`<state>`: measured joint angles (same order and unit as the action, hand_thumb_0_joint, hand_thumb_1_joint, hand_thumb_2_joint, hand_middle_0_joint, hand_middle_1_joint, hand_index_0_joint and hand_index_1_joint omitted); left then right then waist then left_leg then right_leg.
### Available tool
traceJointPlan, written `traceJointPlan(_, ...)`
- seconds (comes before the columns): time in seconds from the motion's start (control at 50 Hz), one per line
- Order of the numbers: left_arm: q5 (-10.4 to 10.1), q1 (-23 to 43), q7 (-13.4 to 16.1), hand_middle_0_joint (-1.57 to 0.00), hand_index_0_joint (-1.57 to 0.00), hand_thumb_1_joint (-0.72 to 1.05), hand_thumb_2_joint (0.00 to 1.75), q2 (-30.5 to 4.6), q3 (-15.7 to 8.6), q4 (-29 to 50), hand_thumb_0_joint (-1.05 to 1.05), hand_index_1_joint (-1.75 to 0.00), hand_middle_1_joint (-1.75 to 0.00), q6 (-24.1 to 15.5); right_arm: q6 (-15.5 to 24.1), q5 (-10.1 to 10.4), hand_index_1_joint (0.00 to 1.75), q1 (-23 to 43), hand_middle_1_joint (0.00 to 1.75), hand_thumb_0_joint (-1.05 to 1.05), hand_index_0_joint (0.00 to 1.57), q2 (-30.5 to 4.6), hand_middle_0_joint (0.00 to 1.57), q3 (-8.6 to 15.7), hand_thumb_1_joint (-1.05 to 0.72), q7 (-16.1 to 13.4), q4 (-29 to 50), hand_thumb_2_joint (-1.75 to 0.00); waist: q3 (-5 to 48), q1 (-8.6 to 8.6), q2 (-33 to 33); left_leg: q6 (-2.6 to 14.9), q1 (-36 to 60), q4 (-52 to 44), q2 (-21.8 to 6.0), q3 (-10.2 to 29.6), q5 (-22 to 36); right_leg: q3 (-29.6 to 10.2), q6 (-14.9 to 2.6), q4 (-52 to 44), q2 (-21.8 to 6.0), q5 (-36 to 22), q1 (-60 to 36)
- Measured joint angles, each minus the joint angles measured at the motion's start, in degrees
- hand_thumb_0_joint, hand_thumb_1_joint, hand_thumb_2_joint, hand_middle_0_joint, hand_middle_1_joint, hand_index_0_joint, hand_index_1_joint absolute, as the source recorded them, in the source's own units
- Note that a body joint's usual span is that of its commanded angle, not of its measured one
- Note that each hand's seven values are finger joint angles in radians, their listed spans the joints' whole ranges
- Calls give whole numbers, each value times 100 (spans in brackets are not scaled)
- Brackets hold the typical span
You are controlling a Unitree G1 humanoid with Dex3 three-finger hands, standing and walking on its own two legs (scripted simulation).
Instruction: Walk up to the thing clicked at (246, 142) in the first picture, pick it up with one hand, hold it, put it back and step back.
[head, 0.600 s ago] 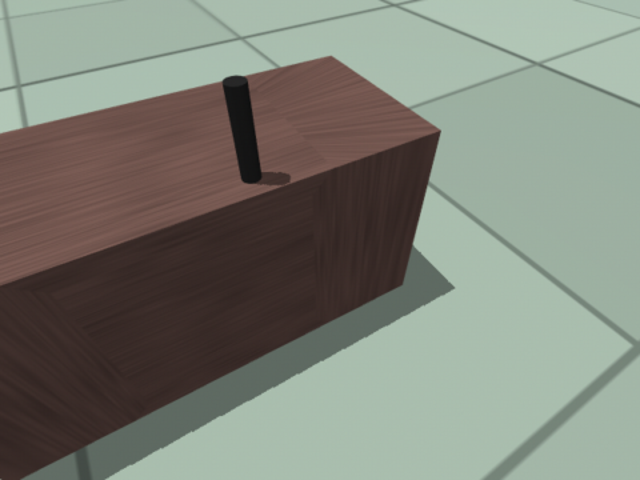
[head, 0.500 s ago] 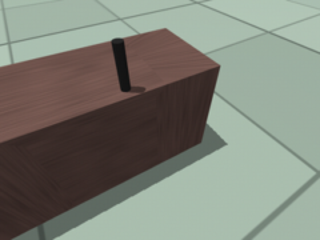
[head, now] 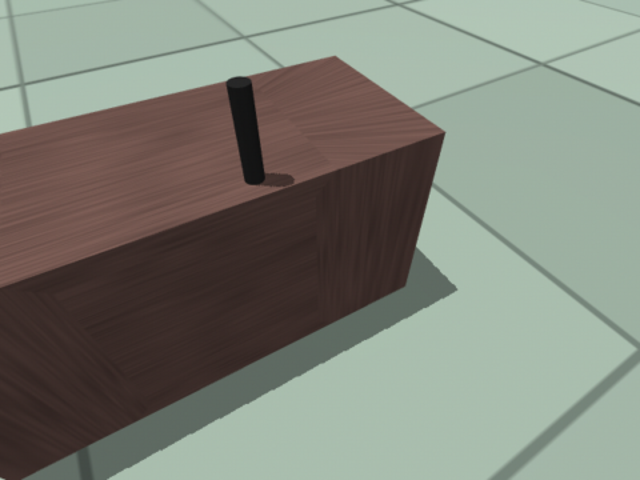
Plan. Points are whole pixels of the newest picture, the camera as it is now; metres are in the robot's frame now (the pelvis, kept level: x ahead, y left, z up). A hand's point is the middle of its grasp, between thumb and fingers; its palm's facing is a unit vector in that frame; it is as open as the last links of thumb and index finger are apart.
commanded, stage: stand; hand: right
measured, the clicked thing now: (247, 135) +0.77 +0.15 +0.03
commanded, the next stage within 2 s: walk up in 0.52 s
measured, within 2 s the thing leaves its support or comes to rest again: neither
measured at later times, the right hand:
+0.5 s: hand out of the picture +0.08 -0.25 -0.16, palm faces -0.03 +0.94 -0.34, open 7.4 cm
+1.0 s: hand (456, 466) +0.18 -0.18 -0.15, palm faces -0.22 +0.89 -0.40, open 7.4 cm
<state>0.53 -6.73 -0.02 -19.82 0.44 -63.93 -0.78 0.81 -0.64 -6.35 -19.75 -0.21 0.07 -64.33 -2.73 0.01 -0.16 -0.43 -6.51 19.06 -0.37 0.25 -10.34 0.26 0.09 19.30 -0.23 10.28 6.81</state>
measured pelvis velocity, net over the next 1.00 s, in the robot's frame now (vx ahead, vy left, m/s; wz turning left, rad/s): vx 0.10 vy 0.09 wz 0.25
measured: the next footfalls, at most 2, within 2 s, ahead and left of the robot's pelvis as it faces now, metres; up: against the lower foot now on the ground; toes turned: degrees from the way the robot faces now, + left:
left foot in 0.82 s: +0.14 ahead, +0.24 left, +0.00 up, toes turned +16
right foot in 1.18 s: +0.34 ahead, +0.00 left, +0.00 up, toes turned +14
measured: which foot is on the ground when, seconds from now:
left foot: down 0.00-0.56, up 0.58-0.80, down 0.82-1.00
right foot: down 0.00-0.84, up 0.86-1.00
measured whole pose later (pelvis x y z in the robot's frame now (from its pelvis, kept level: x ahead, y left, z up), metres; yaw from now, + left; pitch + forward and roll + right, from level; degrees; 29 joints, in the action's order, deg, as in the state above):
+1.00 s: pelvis +0.10 +0.09 -0.03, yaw +14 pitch -3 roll +1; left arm 1.1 -12.8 -2.8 -26.3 -4.4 -52.2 -1.2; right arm 2.5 -1.3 -20.9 -22.0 3.9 2.9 -50.2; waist -4.4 -1.7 4.3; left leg 0.7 -17.0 36.5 -0.3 -1.3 -16.7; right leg 1.2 -2.1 61.1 -4.8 25.2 24.6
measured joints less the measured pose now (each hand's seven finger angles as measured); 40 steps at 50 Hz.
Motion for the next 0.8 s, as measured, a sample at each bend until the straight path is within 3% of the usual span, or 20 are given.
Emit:
traceJointPlan(0.52, 6, -35, 3, -20, -20, 90, 89, 2, 2, -3, 1, -30, -30, -4, -5, 1, 30, -30, 30, 0, 20, -17, 20, -9, -91, -4, -6, -90, -11, -1, 8, 8, 34, -40, 12, 16, -10, 16, 12, -56, -13, 9, -49)
traceJointPlan(0.56, 39, -58, -66, -20, -20, 90, 89, 6, -131, 136, 1, -30, -30, -38, -65, -45, 30, -180, 30, 0, 20, -56, 20, 114, -91, 105, 194, -90, 10, -46, -47, 113, -198, 409, 22, 158, -366, 155, -43, 161, -9, 280, 23)
traceJointPlan(0.6, 111, -155, -96, -20, -20, 90, 89, -39, -291, 389, 1, -30, -30, -138, -184, -129, 30, -380, 30, 0, 20, -115, 20, 223, -91, 220, 378, -90, 64, -23, -46, 215, -696, 1473, 39, 149, -1020, 321, -114, 310, -63, 303, 73)
traceJointPlan(0.64, 156, -260, -78, -20, -20, 90, 89, -92, -409, 619, 1, -30, -30, -203, -283, -196, 30, -529, 30, 1, 20, -191, 20, 325, -91, 330, 518, -90, 73, 46, -47, 181, -1257, 2554, -39, 60, -1213, 465, -124, 324, -126, 387, 30)
traceJointPlan(0.68, 191, -366, -65, -21, -20, 90, 89, -169, -480, 763, 0, -30, -30, -238, -303, -206, 30, -636, 30, 1, 20, -287, 20, 425, -91, 441, 674, -90, 25, 81, -59, 103, -1625, 2987, -212, 31, -1218, 588, -102, 245, -193, 438, -103)
traceJointPlan(0.74, 226, -506, -105, -20, -20, 90, 89, -355, -555, 899, 1, -30, -30, -243, -247, -198, 30, -761, 30, 1, 20, -404, 20, 551, -91, 551, 891, -90, -85, 77, -16, 31, -1826, 2645, -509, 23, -1112, 762, 5, 299, -356, 598, -287)
traceJointPlan(0.8, 251, -623, -181, -20, -20, 90, 89, -550, -610, 1000, 1, -30, -30, -192, -151, -166, 30, -899, 30, 1, 20, -498, 20, 654, -91, 580, 1042, -90, -125, 67, 83, 5, -1668, 1910, -642, -109, -607, 886, 130, 830, -619, 1060, -300)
